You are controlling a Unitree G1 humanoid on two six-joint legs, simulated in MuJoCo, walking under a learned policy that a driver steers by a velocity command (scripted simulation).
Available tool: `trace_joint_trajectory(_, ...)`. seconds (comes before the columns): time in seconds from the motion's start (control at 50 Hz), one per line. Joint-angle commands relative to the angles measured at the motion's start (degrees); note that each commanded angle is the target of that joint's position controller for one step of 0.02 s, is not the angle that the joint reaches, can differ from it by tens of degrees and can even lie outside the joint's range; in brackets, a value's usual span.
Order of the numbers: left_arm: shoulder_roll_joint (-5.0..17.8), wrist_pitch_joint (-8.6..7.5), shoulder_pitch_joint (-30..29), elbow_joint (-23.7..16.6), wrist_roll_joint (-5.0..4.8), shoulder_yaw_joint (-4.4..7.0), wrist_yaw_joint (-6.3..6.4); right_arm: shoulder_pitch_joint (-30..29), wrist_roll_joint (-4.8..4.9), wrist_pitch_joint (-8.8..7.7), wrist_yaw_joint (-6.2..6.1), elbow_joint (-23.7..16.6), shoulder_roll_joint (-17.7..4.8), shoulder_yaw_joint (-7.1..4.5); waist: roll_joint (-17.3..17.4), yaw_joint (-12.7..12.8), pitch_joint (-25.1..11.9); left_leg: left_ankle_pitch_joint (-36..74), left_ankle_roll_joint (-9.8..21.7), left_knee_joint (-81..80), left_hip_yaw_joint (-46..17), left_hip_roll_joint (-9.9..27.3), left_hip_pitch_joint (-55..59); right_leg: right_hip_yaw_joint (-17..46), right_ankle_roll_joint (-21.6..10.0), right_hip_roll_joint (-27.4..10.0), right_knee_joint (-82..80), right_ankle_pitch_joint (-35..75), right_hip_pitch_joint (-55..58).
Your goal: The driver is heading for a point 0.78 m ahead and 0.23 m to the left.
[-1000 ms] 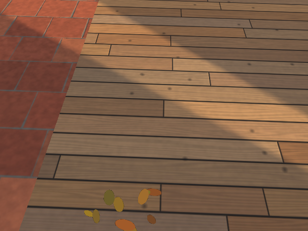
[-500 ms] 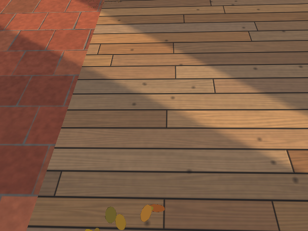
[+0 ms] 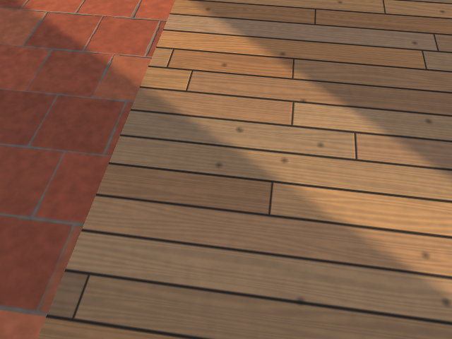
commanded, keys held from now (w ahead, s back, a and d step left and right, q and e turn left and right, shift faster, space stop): w+q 1.00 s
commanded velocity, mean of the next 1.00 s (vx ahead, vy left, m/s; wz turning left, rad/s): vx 0.50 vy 0.00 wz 0.56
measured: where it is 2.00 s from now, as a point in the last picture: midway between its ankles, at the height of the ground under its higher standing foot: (147, 249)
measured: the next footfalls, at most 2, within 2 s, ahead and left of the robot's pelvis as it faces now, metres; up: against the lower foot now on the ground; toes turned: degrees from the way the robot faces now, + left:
right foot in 0.48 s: +0.47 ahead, -0.07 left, +0.00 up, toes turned +18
left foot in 1.02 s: +0.61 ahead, +0.24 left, +0.00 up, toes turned +40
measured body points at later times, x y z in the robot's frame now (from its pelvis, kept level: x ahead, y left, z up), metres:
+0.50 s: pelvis +0.30 -0.02 +0.00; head +0.34 +0.00 +0.45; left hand +0.48 +0.25 -0.08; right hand +0.30 -0.29 -0.13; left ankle +0.09 +0.03 -0.69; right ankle +0.44 -0.08 -0.72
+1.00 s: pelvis +0.53 +0.09 +0.01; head +0.56 +0.12 +0.46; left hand +0.35 +0.28 -0.13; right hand +0.84 +0.05 -0.08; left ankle +0.58 +0.21 -0.71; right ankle +0.44 -0.08 -0.71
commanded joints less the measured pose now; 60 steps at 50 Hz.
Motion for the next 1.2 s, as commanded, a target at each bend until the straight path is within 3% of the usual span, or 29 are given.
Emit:
trace_joint_trajectory(0.02,7.3,-1.92,-4.6,-7.7,0.23,1.72,-0.62,7.5,0.39,-0.05,-0.22,0.2,-6.2,-1.6,-3.2,-0.9,-1.9,-1.0,10.0,-23.0,-34.9,21.4,19.6,5.7,-0.4,-4.6,9.3,7.2,-27.3)
trace_joint_trajectory(0.06,5.8,-0.02,-3.8,-8.5,1.5,1.67,-0.61,7.6,0.55,-1.05,-0.91,0.3,-4.8,-0.85,-2.5,2.1,-1.7,9.7,7.9,-23.1,-27.6,17.3,12.2,5.8,1.7,-6.0,3.2,6.6,-21.3)
trace_joint_trajectory(0.12,5.2,2.2,-6.9,-10.9,1.87,1.67,-0.81,11.6,0.87,-2.01,-1.31,0.6,-7.1,-1.11,0.0,2.3,-1.3,15.6,7.1,-23.4,-23.1,14.3,9.8,3.7,4.2,-6.1,-3.7,8.3,-22.2)
trace_joint_trajectory(0.18,6.3,2.85,-16.6,-15.1,1.63,1.84,-1.17,16.0,1.13,-1.64,-1.3,0.4,-7.4,-1.09,2.2,-0.7,0.2,18.4,4.1,-24.0,-22.8,12.6,11.6,2.1,5.9,-5.9,-12.5,16.0,-27.1)
trace_joint_trajectory(0.24,6.4,2.99,-23.3,-18.0,1.35,1.64,-1.67,20.4,1.0,-1.16,-1.35,0.2,-7.4,-1.09,3.6,-3.5,-0.8,23.9,1.4,-21.8,-23.3,12.0,17.3,1.8,6.2,-4.5,-19.1,21.4,-29.7)
trace_joint_trajectory(0.36,6.8,2.29,-33.3,-23.3,0.55,0.61,-2.12,24.8,-0.02,-0.55,-2.27,-0.8,-8.4,-1.34,5.3,-6.5,-0.9,31.8,2.1,-16.9,-27.0,13.2,27.5,1.7,5.1,-1.0,-29.9,20.2,-31.0)
trace_joint_trajectory(0.4,7.9,1.66,-31.5,-24.0,0.22,0.67,-1.98,22.9,-0.16,-0.63,-2.72,-1.8,-9.5,-1.67,6.0,-4.6,-1.4,34.9,1.2,-14.4,-28.0,13.8,27.3,2.6,3.8,-0.1,-34.9,18.8,-24.7)
trace_joint_trajectory(0.44,10.8,0.94,-20.5,-21.1,-0.04,1.77,-1.07,18.9,-0.03,-1.17,-2.36,-3.3,-11.0,-2.06,5.8,0.6,-6.4,45.5,-1.5,-5.2,-26.9,11.7,23.1,2.0,1.6,2.7,-39.0,15.8,-7.3)
trace_joint_trajectory(0.46,12.6,0.17,-11.8,-19.3,0.16,2.5,-0.31,17.1,0.55,-1.77,-1.66,-3.9,-11.3,-2.13,4.1,5.3,-11.1,42.3,-2.7,5.1,-25.2,9.1,18.5,3.6,-0.1,0.2,-42.1,19.1,5.4)
trace_joint_trajectory(0.48,16.8,-0.13,-2.6,-18.8,1.7,3.54,0.84,17.1,1.39,-2.38,-1.13,-6.2,-7.9,-1.28,-0.9,8.1,-19.7,23.6,-3.3,19.5,-22.3,6.2,10.3,15.4,-2.5,-12.6,-41.7,9.6,19.5)
trace_joint_trajectory(0.5,21.0,0.59,-3.4,-19.2,2.8,4.54,0.68,25.8,3.72,-1.7,-1.44,-7.2,-2.6,-0.4,-15.4,2.8,-26.5,-21.9,-5.1,36.0,-15.3,-2.4,-6.8,41.4,-10.6,-28.4,-45.5,11.5,31.9)
trace_joint_trajectory(0.52,16.0,1.47,-6.4,-19.6,1.6,4.29,0.22,24.4,1.13,-0.72,-2.12,-6.0,-8.9,-1.19,-7.3,1.8,-21.9,-17.6,-4.3,40.9,-14.4,3.3,-11.9,44.9,-10.7,-26.3,-47.8,2.3,25.2)
trace_joint_trajectory(0.54,10.7,1.47,-10.5,-20.3,1.07,2.97,0.08,19.3,0.21,-0.34,-1.66,-6.4,-9.1,-1.45,-1.8,1.4,-12.3,-11.3,-4.8,39.6,-13.6,5.5,-12.1,34.6,-8.8,-22.8,-49.9,2.1,15.6)
trace_joint_trajectory(0.56,8.5,1.24,-12.2,-19.9,1.25,2.35,-0.18,16.6,-0.01,-0.17,-1.15,-7.1,-7.9,-1.31,0.4,0.8,-7.5,-8.2,-5.2,37.3,-13.0,7.2,-11.4,26.8,-7.2,-19.8,-51.8,7.4,9.3)
trace_joint_trajectory(0.6,8.1,0.56,-10.6,-18.2,0.96,2.09,-0.04,15.5,-1.02,1.1,0.11,-7.7,-6.7,-1.35,-3.6,-0.6,-4.3,-6.8,-5.9,34.7,-12.0,9.2,-9.1,16.7,-4.9,-15.9,-54.3,15.4,3.0)
trace_joint_trajectory(0.68,8.9,-1.31,-7.1,-16.3,-0.12,2.57,-0.74,10.9,-1.15,2.73,1.61,-10.6,-5.2,-0.98,-4.7,-1.3,-4.0,-3.0,-6.3,33.1,-10.6,10.5,-13.1,8.3,-5.4,-15.8,-56.9,25.2,2.9)
trace_joint_trajectory(0.8,9.7,-1.13,-3.7,-14.6,0.09,2.82,-0.86,-1.5,-0.85,2.38,3.05,-15.6,-4.1,0.25,-4.1,0.6,-1.1,9.5,-7.1,17.3,-6.8,11.0,-15.6,-3.0,-4.1,-13.4,-58.0,30.5,4.0)
trace_joint_trajectory(0.88,11.9,-0.56,-0.2,-13.3,0.03,3.34,-0.25,-8.6,-1.07,2.16,3.8,-18.5,-4.1,0.86,-4.1,2.7,0.5,9.1,-5.3,6.2,-2.4,10.4,-12.5,-6.4,-3.3,-15.3,-57.1,33.4,8.5)
trace_joint_trajectory(0.94,13.5,0.72,1.7,-12.2,0.2,3.63,0.36,-9.3,-1.58,2.22,3.47,-19.5,-5.0,0.52,-4.7,2.3,-0.4,1.4,-2.7,1.8,0.4,7.3,-8.8,-9.3,-2.5,-16.5,-50.7,48.7,14.1)
trace_joint_trajectory(0.98,15.3,1.82,2.2,-11.8,0.28,3.97,0.7,-2.9,-1.88,2.0,2.82,-18.1,-6.5,-0.36,-5.7,-0.6,-5.0,-4.1,-0.1,-0.4,1.9,3.0,-0.3,-11.1,-2.0,-16.6,-38.0,63.2,15.9)
trace_joint_trajectory(1.0,15.7,2.35,1.6,-12.2,0.01,3.93,0.72,5.4,-2.26,1.47,2.23,-15.5,-7.8,-1.22,-4.2,-4.3,-9.9,-2.3,1.5,-4.5,1.3,1.1,10.6,-12.4,-1.1,-15.9,-26.3,60.3,12.1)
trace_joint_trajectory(1.02,14.5,2.45,1.3,-14.0,0.18,3.53,0.57,14.9,-2.82,1.18,1.24,-13.0,-11.9,-2.8,0.9,-8.2,-16.3,-7.0,4.3,-6.9,-9.4,8.1,25.9,-12.7,0.7,-14.5,-9.8,42.9,0.1)
trace_joint_trajectory(1.04,7.3,2.11,3.0,-18.7,-0.04,2.02,-0.86,13.2,-1.97,1.32,0.47,-14.2,-18.7,-4.18,14.6,-3.3,-20.4,-6.3,12.0,-10.0,-39.8,26.0,43.8,-10.1,4.3,-4.0,9.6,-9.9,-26.9)
trace_joint_trajectory(1.06,12.6,1.64,-4.8,-20.5,0.48,3.07,-1.03,17.5,-0.6,2.19,-0.22,-15.0,-18.0,-4.31,6.2,-8.1,-22.0,-4.0,13.5,-16.6,-49.7,27.4,43.5,1.4,4.5,-1.5,15.0,-8.4,-33.7)
trace_joint_trajectory(1.08,11.9,1.06,-8.9,-21.9,-0.28,2.81,-1.26,14.8,-0.21,2.34,-0.78,-13.5,-16.2,-3.84,4.0,-6.3,-13.3,2.3,11.8,-17.0,-38.9,25.4,37.8,3.2,3.8,-4.9,12.8,-1.1,-37.0)
trace_joint_trajectory(1.1,11.3,0.51,-8.1,-21.3,-0.3,2.41,-1.15,12.0,0.35,2.02,-0.9,-13.2,-13.1,-3.04,1.6,-3.5,-8.2,10.2,9.6,-17.8,-32.9,22.8,29.1,3.0,3.7,-6.8,6.8,2.8,-33.5)
trace_joint_trajectory(1.12,11.1,1.02,-6.8,-20.2,0.11,2.47,-0.97,8.8,0.38,1.48,-1.02,-13.6,-11.1,-2.35,0.2,-0.7,-5.4,21.5,7.5,-18.1,-27.3,20.0,22.8,3.0,4.1,-7.9,3.2,3.3,-29.0)
trace_joint_trajectory(1.16,10.3,3.41,-2.3,-18.7,1.35,2.38,-0.89,6.2,0.84,0.24,-0.81,-14.1,-8.7,-1.26,0.6,2.7,-6.0,38.9,6.2,-17.6,-20.4,17.3,16.2,2.7,5.2,-7.8,0.1,2.3,-21.3)
trace_joint_trajectory(1.2,9.2,4.56,-1.7,-18.5,1.18,2.27,-1.18,7.9,0.94,-0.63,-0.51,-13.0,-9.7,-1.33,1.1,3.4,-6.6,48.3,5.4,-17.6,-16.6,15.8,14.5,1.5,5.7,-6.5,-2.7,4.7,-19.8)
